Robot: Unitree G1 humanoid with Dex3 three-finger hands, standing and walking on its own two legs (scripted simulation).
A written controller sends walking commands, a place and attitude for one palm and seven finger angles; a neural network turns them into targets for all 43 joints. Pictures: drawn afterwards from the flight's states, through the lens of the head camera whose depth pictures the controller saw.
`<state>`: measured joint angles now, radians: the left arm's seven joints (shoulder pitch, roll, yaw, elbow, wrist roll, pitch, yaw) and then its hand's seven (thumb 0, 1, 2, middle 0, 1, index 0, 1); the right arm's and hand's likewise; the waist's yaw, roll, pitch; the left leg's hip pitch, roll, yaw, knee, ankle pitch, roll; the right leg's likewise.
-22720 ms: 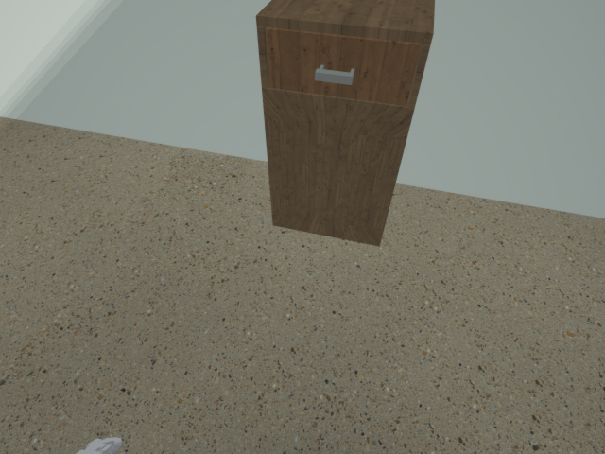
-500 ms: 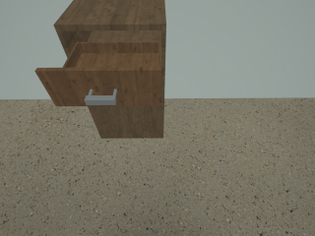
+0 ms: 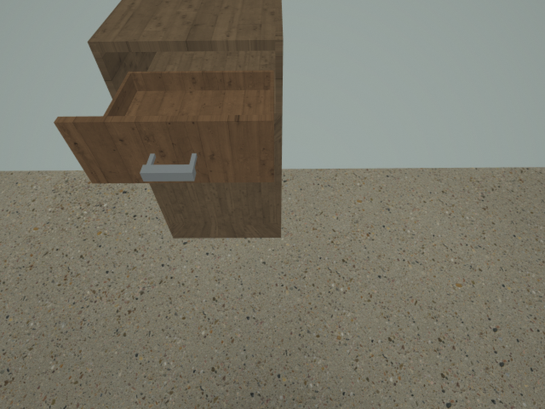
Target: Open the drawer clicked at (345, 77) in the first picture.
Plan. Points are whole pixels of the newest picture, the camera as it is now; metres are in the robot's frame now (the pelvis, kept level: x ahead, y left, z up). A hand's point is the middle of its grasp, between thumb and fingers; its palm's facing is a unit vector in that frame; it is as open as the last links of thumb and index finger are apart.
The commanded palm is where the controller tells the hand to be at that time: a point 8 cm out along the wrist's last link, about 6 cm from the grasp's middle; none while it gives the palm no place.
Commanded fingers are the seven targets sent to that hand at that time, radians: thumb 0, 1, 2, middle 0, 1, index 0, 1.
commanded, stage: stand and wait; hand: left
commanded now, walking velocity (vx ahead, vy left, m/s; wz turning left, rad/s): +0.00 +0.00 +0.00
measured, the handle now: (170, 165) +0.58 +0.25 -0.02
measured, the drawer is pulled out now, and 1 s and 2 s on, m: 0.29 0.29 0.29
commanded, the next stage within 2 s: none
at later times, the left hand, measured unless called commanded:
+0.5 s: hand out of the picture +0.05 +0.20 -0.17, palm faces +0.00 -0.96 -0.27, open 7.4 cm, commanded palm none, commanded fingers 0.00 0.90 0.90 -0.20 -0.30 -0.20 -0.30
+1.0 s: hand out of the picture +0.08 +0.22 -0.16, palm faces -0.01 -0.95 -0.31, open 7.4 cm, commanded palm none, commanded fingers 0.00 0.90 0.90 -0.20 -0.30 -0.20 -0.30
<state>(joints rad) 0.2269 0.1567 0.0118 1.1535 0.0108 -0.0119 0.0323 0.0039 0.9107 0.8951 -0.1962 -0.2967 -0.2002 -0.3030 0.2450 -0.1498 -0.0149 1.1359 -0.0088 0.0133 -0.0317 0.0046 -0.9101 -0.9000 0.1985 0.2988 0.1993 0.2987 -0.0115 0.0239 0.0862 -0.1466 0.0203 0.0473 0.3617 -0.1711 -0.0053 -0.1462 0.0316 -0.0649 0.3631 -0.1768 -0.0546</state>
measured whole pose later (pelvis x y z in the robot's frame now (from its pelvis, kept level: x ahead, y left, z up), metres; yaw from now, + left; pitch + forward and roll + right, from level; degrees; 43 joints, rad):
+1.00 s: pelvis +0.02 +0.00 +0.00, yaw +0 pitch -2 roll +0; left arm 0.12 0.26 0.02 1.14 0.01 -0.02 0.02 0.01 0.91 0.89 -0.20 -0.30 -0.20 -0.30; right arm 0.14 -0.27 -0.02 1.13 -0.01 0.01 -0.02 0.01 -0.91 -0.90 0.20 0.30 0.20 0.30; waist -0.02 0.02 0.08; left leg -0.10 0.02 0.05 0.30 -0.16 -0.01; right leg -0.10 0.04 -0.06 0.30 -0.17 -0.06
